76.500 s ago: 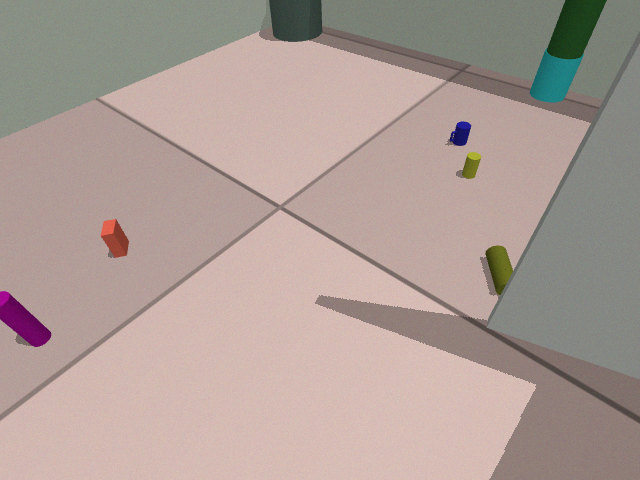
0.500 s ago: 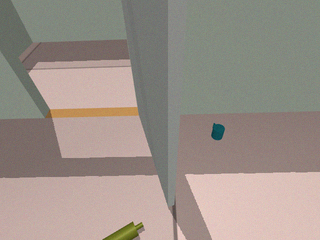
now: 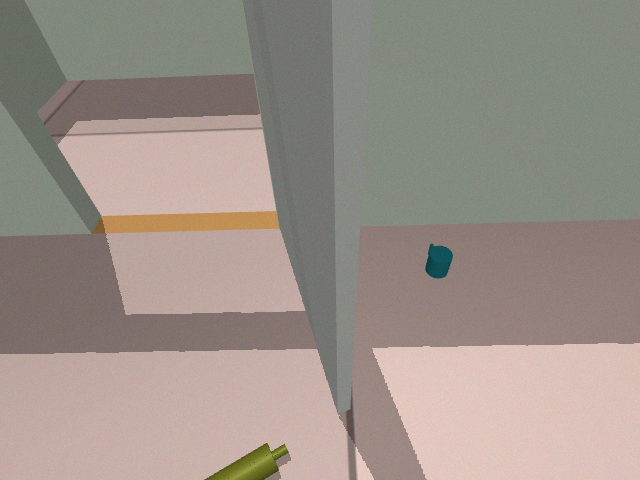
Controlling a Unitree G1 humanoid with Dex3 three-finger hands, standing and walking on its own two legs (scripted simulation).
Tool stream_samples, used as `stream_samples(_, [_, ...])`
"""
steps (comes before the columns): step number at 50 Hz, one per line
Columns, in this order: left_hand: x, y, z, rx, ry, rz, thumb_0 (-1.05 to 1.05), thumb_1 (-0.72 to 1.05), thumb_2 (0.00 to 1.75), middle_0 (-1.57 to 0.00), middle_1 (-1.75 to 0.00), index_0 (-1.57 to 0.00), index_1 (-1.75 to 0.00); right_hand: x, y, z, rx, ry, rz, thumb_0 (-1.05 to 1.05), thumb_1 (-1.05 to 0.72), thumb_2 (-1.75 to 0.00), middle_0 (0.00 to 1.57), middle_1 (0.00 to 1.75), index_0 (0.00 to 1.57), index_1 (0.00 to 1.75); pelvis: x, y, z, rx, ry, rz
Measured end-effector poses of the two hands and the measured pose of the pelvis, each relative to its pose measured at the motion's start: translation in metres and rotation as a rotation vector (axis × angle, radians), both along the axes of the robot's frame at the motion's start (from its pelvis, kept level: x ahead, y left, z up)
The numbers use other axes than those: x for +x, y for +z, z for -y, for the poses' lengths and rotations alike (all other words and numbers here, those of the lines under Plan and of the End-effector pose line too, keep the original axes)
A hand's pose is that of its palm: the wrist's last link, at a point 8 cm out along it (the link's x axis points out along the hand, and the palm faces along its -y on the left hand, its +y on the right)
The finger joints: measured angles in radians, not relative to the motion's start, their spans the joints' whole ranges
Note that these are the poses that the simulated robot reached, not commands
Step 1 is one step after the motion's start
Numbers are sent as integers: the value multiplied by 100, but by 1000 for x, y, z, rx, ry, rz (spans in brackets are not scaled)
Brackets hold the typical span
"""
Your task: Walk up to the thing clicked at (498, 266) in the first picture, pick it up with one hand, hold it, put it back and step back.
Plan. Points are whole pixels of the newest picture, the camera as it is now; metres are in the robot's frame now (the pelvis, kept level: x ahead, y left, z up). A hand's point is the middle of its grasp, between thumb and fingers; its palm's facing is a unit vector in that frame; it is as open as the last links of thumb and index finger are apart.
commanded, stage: stand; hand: left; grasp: from above
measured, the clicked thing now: (249, 470) +0.31 +0.26 -0.74
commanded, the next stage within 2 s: step back in 0.78 s
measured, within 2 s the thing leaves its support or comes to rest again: neither
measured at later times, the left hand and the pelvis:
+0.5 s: hand out of the picture +0.06 +0.25 -0.16, palm faces +0.02 -0.94 -0.34, open 7.4 cm; pelvis +0.00 +0.00 +0.00, yaw +0 degrees
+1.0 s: hand out of the picture +0.07 +0.29 -0.16, palm faces -0.01 -0.92 -0.38, open 7.4 cm; pelvis -0.04 +0.02 -0.01, yaw +0 degrees
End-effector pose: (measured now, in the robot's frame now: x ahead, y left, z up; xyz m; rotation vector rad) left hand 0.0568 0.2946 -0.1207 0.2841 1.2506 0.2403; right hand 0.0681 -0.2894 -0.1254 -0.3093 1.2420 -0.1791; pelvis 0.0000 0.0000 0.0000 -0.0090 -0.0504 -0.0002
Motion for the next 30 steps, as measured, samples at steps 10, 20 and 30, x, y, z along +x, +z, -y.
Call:
stream_samples(10, [3,1,0,2,3,9,1,91,90,-21,-30,-20,-30,6,1,3,-5,4,15,1,-91,-90,21,30,20,30,1,0,1,2,-1,3])
stream_samples(20, [0,1,1,-1,-2,8,1,91,90,-21,-30,-20,-30,2,2,4,-4,5,16,1,-91,-90,21,30,20,30,-1,0,2,1,-2,4])
stream_samples(30, [-6,0,1,-2,-8,-7,1,91,90,-21,-30,-20,-30,-6,2,5,-4,0,-3,1,-91,-90,21,30,20,30,-3,0,3,1,-4,2])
